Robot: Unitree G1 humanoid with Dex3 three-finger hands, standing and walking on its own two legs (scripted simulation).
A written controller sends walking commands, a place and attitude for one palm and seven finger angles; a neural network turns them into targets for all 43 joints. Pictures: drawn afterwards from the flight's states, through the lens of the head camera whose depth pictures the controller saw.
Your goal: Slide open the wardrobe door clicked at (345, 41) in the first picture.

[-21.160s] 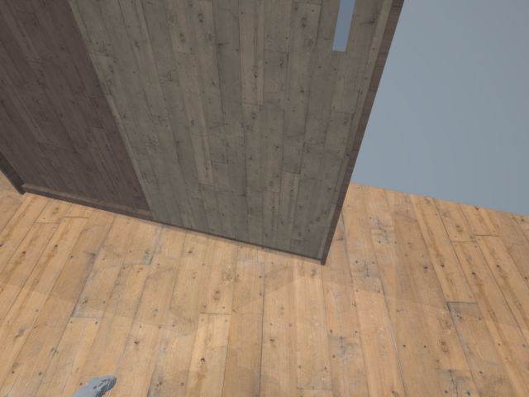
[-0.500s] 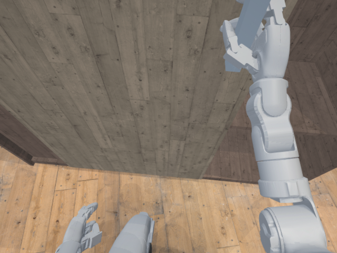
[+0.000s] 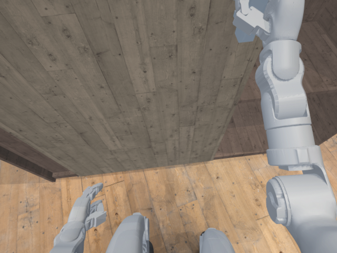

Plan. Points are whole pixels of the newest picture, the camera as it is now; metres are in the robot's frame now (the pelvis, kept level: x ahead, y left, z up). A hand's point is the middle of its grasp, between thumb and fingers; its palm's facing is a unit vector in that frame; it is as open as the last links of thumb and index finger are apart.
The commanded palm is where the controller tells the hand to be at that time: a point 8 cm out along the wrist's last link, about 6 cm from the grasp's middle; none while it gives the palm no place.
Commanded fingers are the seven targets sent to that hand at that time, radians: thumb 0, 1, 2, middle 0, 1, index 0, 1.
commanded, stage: step sideways, sliding the door along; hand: right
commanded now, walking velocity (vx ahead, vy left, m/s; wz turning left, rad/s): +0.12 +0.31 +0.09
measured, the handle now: out of the picture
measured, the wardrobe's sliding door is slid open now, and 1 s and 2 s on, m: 0.60 0.60 0.59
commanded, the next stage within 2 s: stop walking and hold the door there in 0.04 s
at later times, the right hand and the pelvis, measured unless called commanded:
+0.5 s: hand (242, 10) +0.46 -0.15 +0.25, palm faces +0.48 +0.85 -0.21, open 6.5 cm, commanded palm +0.42 -0.18 +0.22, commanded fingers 0.00 -0.90 -0.90 0.45 1.40 0.45 1.40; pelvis +0.05 +0.13 +0.01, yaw +1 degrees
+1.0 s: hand (239, 11) +0.46 -0.14 +0.25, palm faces +0.48 +0.86 -0.17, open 6.6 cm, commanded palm +0.42 -0.17 +0.22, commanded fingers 0.00 -0.90 -0.90 0.45 1.40 0.45 1.40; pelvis +0.01 +0.14 +0.00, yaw +8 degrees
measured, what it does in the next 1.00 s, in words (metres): steps to the left: left foot, then right foot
